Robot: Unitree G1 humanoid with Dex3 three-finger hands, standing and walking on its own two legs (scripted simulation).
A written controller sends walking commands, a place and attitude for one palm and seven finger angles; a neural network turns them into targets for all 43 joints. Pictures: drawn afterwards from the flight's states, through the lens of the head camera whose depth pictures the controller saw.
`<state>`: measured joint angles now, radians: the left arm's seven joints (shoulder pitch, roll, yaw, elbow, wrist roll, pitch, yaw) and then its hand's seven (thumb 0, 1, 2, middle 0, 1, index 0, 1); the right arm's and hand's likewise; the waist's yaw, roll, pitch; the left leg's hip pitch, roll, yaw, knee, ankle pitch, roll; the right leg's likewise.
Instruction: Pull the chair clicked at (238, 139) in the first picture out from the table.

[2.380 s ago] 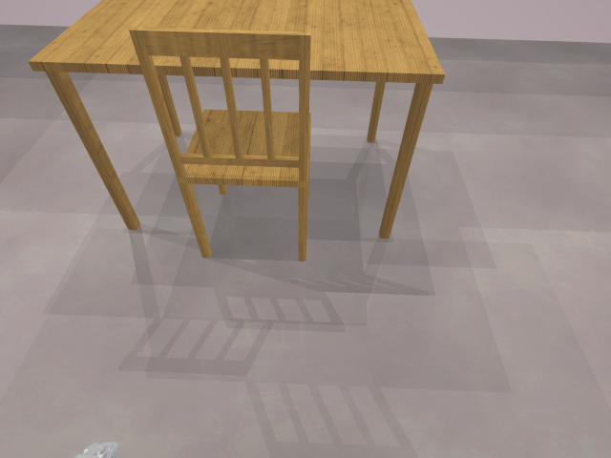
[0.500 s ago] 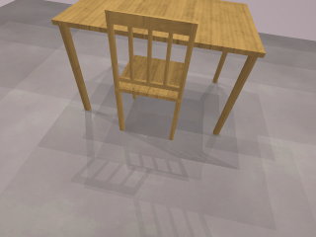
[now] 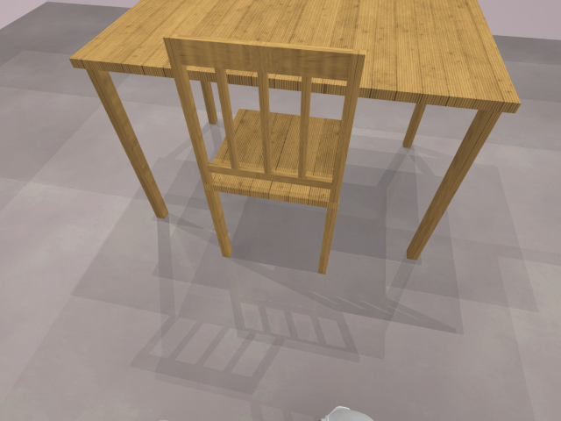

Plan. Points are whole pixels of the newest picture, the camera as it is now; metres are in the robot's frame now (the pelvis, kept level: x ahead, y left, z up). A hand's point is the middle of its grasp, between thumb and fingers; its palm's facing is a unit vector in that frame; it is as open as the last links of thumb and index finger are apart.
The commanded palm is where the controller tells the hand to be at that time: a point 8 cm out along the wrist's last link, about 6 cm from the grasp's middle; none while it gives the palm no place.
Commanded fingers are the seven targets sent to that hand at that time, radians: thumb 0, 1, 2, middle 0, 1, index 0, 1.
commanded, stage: turn to face it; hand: left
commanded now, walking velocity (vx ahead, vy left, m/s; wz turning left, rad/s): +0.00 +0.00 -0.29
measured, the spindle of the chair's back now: (265, 128) +0.79 +0.07 -0.07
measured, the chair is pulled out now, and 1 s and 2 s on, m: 0.00 0.00 0.00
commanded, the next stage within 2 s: take the last steps up to it in 0.26 s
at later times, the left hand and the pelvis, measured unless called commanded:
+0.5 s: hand out of the picture +0.12 +0.20 -0.15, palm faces -0.08 -0.98 -0.17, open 7.4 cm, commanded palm none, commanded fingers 0.00 0.90 0.90 -0.20 -0.30 -0.20 -0.30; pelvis +0.07 +0.02 +0.03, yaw -8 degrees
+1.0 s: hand (200, 407) +0.17 +0.14 -0.16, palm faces -0.11 -0.99 -0.13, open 7.4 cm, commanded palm none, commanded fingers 0.00 0.90 0.90 -0.20 -0.30 -0.20 -0.30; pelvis +0.19 -0.02 +0.02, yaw -10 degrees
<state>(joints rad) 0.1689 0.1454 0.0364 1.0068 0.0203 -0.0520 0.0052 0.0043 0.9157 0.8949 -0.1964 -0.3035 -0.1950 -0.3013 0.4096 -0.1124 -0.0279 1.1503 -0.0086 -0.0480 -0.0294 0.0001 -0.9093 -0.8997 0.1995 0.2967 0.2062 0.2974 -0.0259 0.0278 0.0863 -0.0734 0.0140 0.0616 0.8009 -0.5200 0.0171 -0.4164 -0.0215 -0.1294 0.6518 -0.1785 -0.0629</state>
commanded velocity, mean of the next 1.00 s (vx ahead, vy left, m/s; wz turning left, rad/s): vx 0.17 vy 0.00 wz -0.12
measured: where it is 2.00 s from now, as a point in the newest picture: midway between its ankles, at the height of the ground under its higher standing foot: (293, 414)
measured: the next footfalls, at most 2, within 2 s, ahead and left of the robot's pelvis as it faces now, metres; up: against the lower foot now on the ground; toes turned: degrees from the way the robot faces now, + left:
left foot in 0.30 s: +0.12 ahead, +0.13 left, +0.00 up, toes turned -1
right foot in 0.66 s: +0.11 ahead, -0.12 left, +0.00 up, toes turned -16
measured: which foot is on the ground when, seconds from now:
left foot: up 0.00-0.28, down 0.30-0.66, up 0.68-1.00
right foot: down 0.00-0.32, up 0.34-0.64, down 0.66-1.00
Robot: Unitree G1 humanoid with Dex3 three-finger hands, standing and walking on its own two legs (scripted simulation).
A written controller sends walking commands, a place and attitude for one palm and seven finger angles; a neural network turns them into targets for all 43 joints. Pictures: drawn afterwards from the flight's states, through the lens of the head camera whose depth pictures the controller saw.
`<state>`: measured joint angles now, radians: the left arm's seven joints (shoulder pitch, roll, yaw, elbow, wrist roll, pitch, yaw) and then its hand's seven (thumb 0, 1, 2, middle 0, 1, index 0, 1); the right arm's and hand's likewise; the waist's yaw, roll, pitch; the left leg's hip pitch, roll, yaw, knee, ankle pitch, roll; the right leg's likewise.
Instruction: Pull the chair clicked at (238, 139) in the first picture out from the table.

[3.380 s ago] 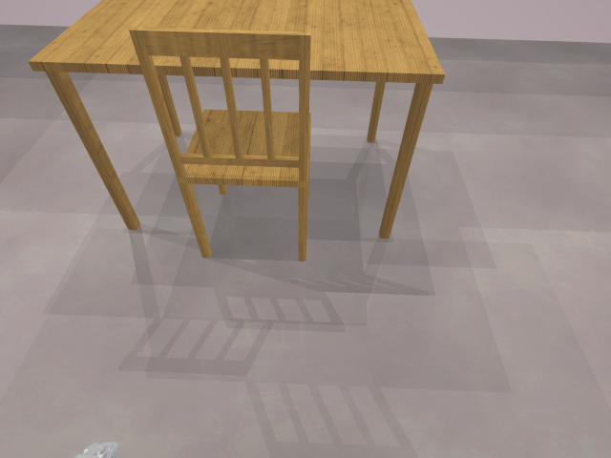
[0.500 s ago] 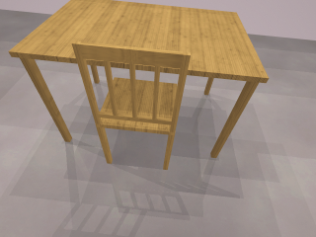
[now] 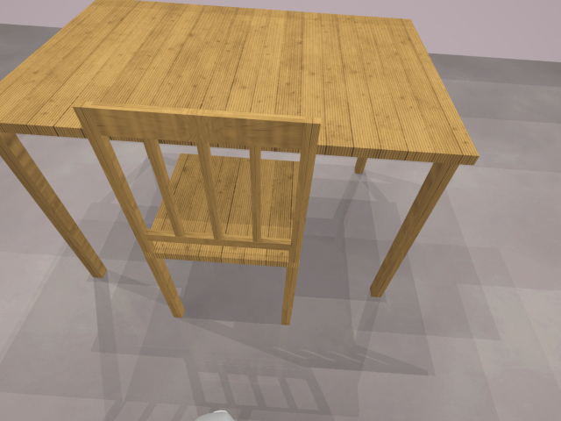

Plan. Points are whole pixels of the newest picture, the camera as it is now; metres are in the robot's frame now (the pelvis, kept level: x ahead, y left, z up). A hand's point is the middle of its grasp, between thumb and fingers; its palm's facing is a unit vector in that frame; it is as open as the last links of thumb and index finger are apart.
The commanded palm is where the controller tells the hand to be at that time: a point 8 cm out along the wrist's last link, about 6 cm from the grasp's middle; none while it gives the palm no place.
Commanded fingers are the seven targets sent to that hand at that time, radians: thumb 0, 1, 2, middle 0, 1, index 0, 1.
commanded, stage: take the last steps up to it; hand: left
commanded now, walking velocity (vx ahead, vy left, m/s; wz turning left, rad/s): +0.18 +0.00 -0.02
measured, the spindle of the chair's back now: (211, 195) +0.57 +0.19 -0.09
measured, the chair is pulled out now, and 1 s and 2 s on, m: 0.00 0.00 0.00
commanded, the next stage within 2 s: come to a stop and stand still in 0.12 s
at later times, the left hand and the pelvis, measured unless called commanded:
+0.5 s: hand (183, 409) +0.17 +0.17 -0.16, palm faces +0.03 -0.97 -0.25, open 7.3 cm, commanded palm none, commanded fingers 0.00 0.90 0.90 -0.20 -0.30 -0.20 -0.30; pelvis +0.11 -0.02 +0.00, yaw +0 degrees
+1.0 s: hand out of the picture +0.08 +0.21 -0.17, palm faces +0.02 -0.98 -0.18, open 7.4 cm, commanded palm none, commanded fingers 0.00 0.90 0.90 -0.20 -0.30 -0.20 -0.30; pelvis +0.08 +0.03 +0.01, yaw -1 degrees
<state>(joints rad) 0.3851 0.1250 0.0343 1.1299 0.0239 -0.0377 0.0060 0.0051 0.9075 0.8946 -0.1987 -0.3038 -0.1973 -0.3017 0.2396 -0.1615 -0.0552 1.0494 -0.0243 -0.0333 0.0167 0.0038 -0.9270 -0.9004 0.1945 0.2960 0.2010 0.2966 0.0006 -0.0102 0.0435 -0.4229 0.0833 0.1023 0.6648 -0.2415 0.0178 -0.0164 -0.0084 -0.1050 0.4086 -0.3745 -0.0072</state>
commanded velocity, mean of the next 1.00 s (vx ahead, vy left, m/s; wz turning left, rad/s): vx -0.03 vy -0.02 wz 0.00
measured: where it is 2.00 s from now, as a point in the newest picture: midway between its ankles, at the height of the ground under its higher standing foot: outside the picture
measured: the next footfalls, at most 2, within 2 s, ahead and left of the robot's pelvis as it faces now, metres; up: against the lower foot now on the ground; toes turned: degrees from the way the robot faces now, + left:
left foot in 0.04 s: +0.13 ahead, +0.12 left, +0.00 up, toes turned +6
right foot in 0.32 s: +0.15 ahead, -0.11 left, +0.00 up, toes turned -6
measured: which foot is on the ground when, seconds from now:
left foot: up 0.00-0.02, down 0.04-0.36, up 0.38-0.68, down 0.70-1.00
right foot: down 0.00-0.04, up 0.06-0.30, down 0.32-0.70, up 0.72-1.00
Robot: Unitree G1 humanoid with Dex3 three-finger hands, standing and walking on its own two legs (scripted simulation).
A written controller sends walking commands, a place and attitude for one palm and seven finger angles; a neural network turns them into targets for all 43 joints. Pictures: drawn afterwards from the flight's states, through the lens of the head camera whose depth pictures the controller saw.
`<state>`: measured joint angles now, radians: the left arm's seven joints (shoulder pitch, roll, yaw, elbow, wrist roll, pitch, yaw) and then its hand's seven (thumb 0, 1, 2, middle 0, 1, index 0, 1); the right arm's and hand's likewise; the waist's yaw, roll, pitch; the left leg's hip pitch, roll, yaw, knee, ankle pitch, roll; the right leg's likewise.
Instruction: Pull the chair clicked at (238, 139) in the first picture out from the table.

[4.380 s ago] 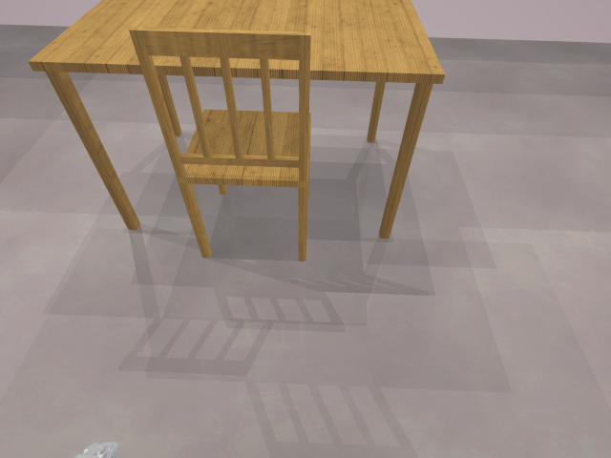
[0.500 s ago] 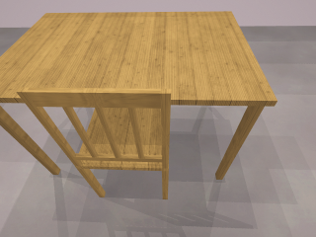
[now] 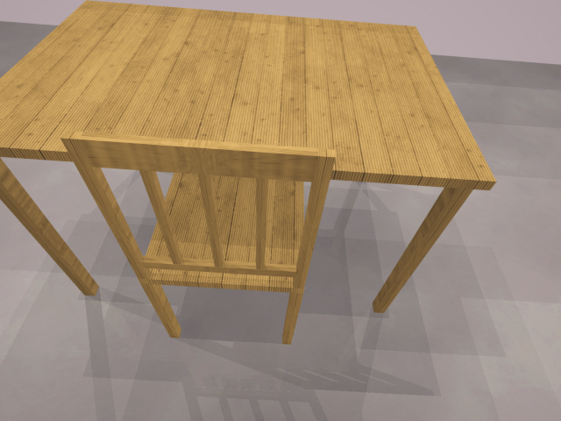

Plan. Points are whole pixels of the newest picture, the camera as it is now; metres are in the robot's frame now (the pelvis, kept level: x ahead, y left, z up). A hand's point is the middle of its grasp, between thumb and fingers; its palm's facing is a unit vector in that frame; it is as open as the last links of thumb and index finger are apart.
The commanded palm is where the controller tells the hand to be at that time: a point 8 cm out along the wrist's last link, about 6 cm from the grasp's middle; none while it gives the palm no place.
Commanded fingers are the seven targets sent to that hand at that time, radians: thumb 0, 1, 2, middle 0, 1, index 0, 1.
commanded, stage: come to a stop and stand still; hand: left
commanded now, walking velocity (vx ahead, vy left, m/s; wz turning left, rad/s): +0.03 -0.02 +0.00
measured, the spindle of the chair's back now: (213, 225) +0.49 +0.17 -0.10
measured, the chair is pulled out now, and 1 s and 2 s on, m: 0.00 0.00 0.00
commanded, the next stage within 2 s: look again from close up in 0.60 s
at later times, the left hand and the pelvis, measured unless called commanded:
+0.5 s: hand out of the picture +0.00 +0.13 -0.18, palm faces +0.01 -0.98 -0.21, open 7.3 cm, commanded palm none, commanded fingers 0.00 0.90 0.90 -0.20 -0.30 -0.20 -0.30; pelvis +0.00 -0.04 -0.01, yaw +0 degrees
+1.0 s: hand out of the picture -0.01 +0.14 -0.18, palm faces +0.03 -0.98 -0.19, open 7.4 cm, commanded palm none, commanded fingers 0.00 0.90 0.90 -0.20 -0.30 -0.20 -0.30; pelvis +0.01 -0.03 -0.01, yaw +0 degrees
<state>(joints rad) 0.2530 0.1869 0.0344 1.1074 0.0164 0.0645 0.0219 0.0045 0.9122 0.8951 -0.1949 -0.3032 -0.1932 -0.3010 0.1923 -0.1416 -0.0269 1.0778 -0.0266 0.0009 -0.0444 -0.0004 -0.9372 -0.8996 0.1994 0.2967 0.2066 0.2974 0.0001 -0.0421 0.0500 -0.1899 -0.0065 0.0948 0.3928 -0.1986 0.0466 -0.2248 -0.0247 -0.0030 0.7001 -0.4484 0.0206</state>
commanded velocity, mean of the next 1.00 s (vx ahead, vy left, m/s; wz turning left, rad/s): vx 0.00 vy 0.00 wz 0.00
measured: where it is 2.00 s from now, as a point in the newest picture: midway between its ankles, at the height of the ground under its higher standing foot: outside the picture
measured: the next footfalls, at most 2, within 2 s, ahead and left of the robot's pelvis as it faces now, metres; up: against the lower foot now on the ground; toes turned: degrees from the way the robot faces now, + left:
right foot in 0.10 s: -0.01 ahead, -0.13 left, +0.00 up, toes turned -2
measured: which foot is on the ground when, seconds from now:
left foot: down 0.00-1.00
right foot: up 0.00-0.08, down 0.10-1.00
